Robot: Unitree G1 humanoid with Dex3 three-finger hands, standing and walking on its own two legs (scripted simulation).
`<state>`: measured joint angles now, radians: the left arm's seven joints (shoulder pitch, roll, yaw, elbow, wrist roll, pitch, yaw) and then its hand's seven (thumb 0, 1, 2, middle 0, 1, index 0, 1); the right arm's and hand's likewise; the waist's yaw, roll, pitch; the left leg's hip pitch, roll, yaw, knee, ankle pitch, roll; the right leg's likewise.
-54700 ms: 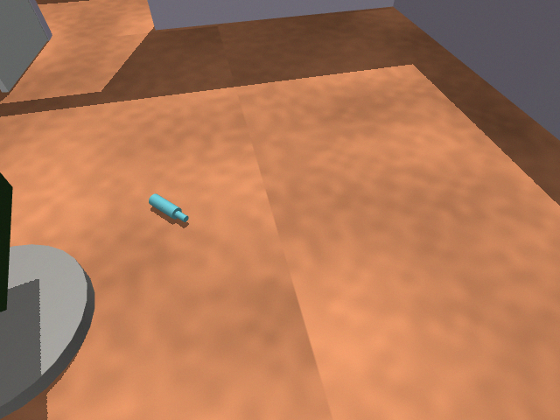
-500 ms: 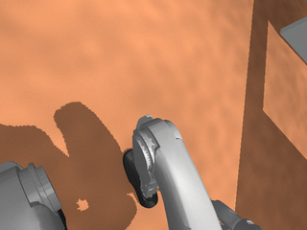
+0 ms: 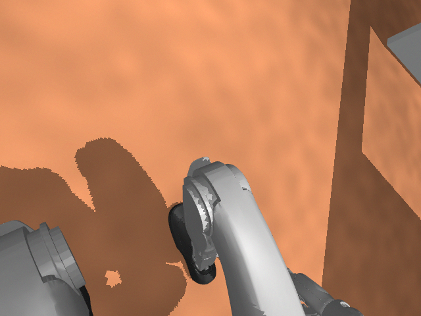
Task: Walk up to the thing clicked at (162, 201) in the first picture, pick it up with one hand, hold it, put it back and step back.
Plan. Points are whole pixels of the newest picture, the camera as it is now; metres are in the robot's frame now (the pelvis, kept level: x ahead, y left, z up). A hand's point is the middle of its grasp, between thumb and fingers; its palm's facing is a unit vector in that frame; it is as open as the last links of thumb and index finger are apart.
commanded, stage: open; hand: left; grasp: from above
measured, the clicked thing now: out of the picture +0.44 +0.38 -0.27
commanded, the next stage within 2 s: withdraw in 0.06 s
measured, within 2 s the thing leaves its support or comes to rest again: neither
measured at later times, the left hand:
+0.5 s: hand out of the picture +0.46 +0.35 -0.18, palm faces -0.29 -0.11 -0.95, open 13.9 cm
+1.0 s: hand out of the picture +0.42 +0.34 -0.10, palm faces -0.50 -0.12 -0.86, open 13.9 cm
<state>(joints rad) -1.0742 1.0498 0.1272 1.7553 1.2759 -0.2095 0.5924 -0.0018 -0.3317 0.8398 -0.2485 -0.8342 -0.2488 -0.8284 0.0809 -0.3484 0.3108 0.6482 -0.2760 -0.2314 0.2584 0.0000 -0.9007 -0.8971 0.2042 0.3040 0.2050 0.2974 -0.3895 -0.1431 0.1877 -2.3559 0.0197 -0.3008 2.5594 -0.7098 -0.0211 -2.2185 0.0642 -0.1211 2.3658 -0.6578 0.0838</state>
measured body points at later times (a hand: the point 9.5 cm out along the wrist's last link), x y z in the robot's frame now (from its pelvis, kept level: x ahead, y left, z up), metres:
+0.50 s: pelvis +0.01 +0.00 +0.01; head +0.25 +0.13 +0.36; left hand +0.48 +0.35 -0.13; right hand +0.07 -0.26 -0.06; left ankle +0.06 +0.13 -0.27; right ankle +0.12 -0.14 -0.27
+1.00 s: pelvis -0.01 -0.02 +0.04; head +0.21 +0.08 +0.42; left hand +0.44 +0.34 -0.05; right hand +0.09 -0.29 -0.05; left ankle +0.06 +0.13 -0.27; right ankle +0.12 -0.14 -0.27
